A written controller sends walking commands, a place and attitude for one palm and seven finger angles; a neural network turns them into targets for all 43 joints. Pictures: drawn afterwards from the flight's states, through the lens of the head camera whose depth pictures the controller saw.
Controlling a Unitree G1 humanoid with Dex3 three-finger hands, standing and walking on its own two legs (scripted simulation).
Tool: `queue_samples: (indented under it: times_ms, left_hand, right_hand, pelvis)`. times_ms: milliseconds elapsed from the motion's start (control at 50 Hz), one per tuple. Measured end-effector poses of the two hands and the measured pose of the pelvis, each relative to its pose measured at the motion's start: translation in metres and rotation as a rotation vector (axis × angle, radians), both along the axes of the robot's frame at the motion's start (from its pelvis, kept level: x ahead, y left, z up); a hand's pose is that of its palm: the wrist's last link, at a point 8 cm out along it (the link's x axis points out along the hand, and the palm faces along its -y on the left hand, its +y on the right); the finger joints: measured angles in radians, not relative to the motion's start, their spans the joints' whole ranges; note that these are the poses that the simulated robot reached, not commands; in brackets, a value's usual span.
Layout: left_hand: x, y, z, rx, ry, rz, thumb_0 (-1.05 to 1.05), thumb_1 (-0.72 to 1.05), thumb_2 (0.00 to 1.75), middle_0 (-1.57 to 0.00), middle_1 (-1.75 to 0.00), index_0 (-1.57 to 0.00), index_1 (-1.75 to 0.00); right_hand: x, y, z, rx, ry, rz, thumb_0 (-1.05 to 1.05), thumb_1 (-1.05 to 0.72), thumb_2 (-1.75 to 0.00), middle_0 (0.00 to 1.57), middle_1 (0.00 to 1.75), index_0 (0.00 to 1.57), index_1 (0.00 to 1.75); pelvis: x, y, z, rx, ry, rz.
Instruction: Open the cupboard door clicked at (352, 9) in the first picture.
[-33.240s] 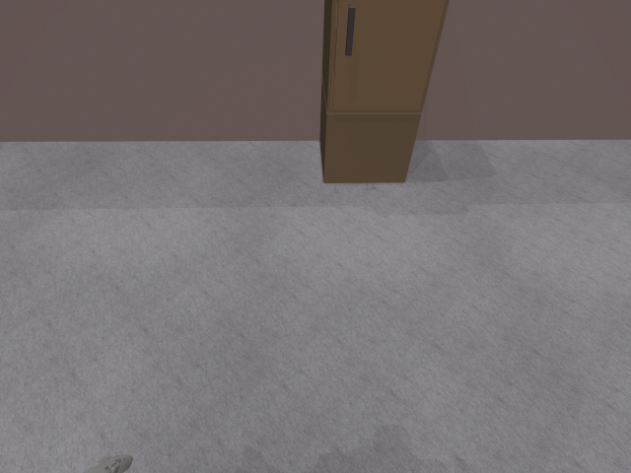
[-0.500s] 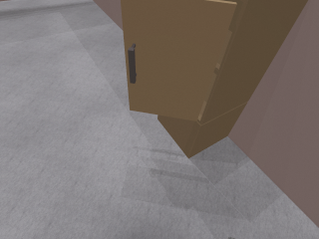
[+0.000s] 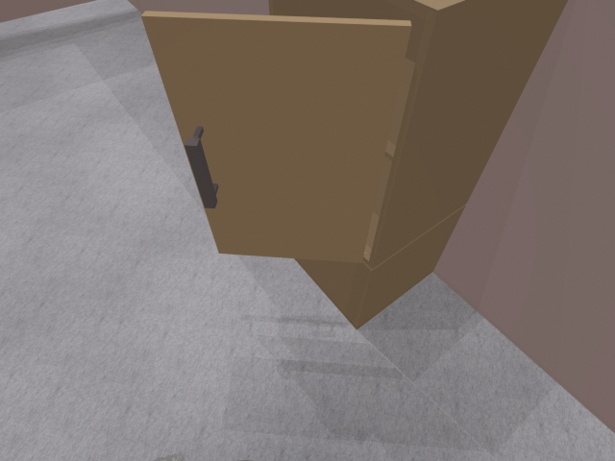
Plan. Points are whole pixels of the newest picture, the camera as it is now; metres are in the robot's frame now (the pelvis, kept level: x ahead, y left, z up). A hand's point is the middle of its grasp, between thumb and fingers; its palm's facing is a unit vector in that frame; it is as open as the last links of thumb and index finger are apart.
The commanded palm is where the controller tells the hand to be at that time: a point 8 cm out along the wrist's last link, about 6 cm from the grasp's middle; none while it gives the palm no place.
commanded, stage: come to a stop and stand still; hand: left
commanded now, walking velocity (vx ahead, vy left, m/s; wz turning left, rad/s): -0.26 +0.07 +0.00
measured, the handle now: (205, 168) +0.61 +0.22 -0.02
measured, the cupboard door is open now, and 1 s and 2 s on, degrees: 48 48 48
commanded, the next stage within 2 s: look again from close up in 0.94 s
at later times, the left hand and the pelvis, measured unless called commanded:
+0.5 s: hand out of the picture +0.04 +0.20 -0.18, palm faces +0.01 -0.97 -0.23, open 7.4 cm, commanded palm none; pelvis +0.02 +0.02 -0.01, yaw -1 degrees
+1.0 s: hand out of the picture +0.02 +0.22 -0.17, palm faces -0.04 -0.97 -0.22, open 7.4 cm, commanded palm none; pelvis +0.00 +0.04 +0.00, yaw -2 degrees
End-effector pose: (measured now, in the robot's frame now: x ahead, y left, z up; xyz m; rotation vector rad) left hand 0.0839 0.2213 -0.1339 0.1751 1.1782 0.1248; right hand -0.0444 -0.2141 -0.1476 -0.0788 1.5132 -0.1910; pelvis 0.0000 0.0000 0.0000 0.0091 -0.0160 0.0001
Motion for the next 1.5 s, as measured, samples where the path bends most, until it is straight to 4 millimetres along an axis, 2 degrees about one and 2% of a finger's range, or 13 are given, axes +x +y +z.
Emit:
queue_samples:
  times_ms: [100,200,280,360,460,520,660,720,900,1000,1160,1280,1500]
  left_hand:
    - [-0.008,0.016,-0.013,0.002,0.061,0.039,-0.01,0.94,0.90,-0.21,-0.30,-0.20,-0.30]
    - [-0.022,0.025,-0.015,0.013,0.110,0.078,0.00,0.93,0.90,-0.20,-0.30,-0.20,-0.30]
    - [-0.040,0.026,-0.011,0.031,0.154,0.080,0.00,0.92,0.90,-0.20,-0.30,-0.20,-0.30]
    - [-0.054,0.025,-0.010,0.036,0.188,0.075,0.01,0.91,0.90,-0.20,-0.30,-0.20,-0.30]
    - [-0.055,0.025,-0.014,0.029,0.168,0.055,0.01,0.91,0.90,-0.20,-0.30,-0.20,-0.30]
    - [-0.050,0.031,-0.015,0.022,0.132,0.035,0.01,0.91,0.90,-0.20,-0.30,-0.20,-0.30]
    - [-0.035,0.045,-0.006,0.024,0.054,0.001,0.01,0.91,0.90,-0.20,-0.30,-0.20,-0.30]
    - [-0.034,0.049,-0.002,0.027,0.045,-0.020,0.01,0.91,0.90,-0.20,-0.30,-0.20,-0.30]
    - [-0.051,0.055,0.000,0.034,0.100,-0.030,0.01,0.91,0.90,-0.20,-0.30,-0.20,-0.30]
    - [-0.065,0.050,-0.002,0.026,0.154,-0.017,0.01,0.91,0.90,-0.20,-0.30,-0.20,-0.30]
    - [-0.072,0.035,-0.008,-0.002,0.204,-0.012,0.01,0.91,0.90,-0.20,-0.30,-0.20,-0.30]
    - [-0.064,0.024,-0.011,-0.019,0.204,-0.013,0.01,0.91,0.90,-0.20,-0.30,-0.20,-0.30]
    - [-0.047,0.022,-0.012,-0.015,0.191,-0.008,0.01,0.92,0.90,-0.20,-0.30,-0.20,-0.30]
  right_hand:
    - [0.056,0.001,-0.003,-0.031,-0.114,0.040,0.01,-0.91,-0.90,0.20,0.29,0.20,0.30]
    - [0.099,-0.006,0.001,-0.063,-0.182,0.090,0.01,-0.93,-0.90,0.20,0.30,0.20,0.30]
    - [0.127,-0.017,0.003,-0.073,-0.247,0.107,0.01,-0.93,-0.90,0.20,0.30,0.20,0.30]
    - [0.141,-0.025,0.007,-0.081,-0.290,0.104,0.01,-0.92,-0.90,0.20,0.29,0.20,0.30]
    - [0.138,-0.025,0.013,-0.099,-0.305,0.094,0.01,-0.92,-0.90,0.20,0.29,0.20,0.30]
    - [0.133,-0.014,0.015,-0.101,-0.331,0.087,0.01,-0.91,-0.90,0.20,0.29,0.20,0.30]
    - [0.104,0.020,0.010,-0.049,-0.329,0.090,0.01,-0.92,-0.90,0.20,0.29,0.20,0.30]
    - [0.090,0.023,0.009,-0.050,-0.320,0.076,0.00,-0.94,-0.90,0.20,0.30,0.20,0.30]
    - [0.043,0.027,0.005,-0.029,-0.191,0.072,0.01,-0.93,-0.90,0.20,0.30,0.20,0.30]
    - [0.027,0.027,0.004,-0.021,-0.130,0.062,0.01,-0.92,-0.90,0.20,0.30,0.20,0.30]
    - [0.032,0.025,0.004,-0.019,-0.112,0.051,0.01,-0.91,-0.90,0.20,0.29,0.20,0.30]
    - [0.049,0.023,0.005,-0.021,-0.133,0.052,0.01,-0.91,-0.90,0.20,0.29,0.20,0.30]
    - [0.070,0.013,0.007,-0.041,-0.145,0.058,0.01,-0.92,-0.90,0.20,0.29,0.20,0.30]
  pelvis:
    - [0.013,0.007,-0.007,-0.017,-0.006,-0.002]
    - [0.019,0.009,-0.007,0.002,-0.001,-0.011]
    - [0.017,0.006,-0.007,0.001,0.007,-0.019]
    - [0.017,0.003,-0.006,-0.003,0.010,-0.013]
    - [0.018,0.012,-0.007,-0.020,0.018,-0.023]
    - [0.014,0.021,-0.008,-0.015,0.007,-0.022]
    - [0.002,0.035,-0.005,-0.015,-0.021,-0.035]
    - [-0.004,0.040,-0.003,-0.012,-0.020,-0.041]
    - [-0.009,0.043,0.000,-0.001,0.001,-0.043]
    - [-0.004,0.040,0.001,0.000,0.003,-0.043]
    - [0.006,0.033,0.002,-0.002,-0.001,-0.048]
    - [0.013,0.029,0.002,-0.003,-0.001,-0.051]
    - [0.025,0.023,0.002,-0.006,0.003,-0.050]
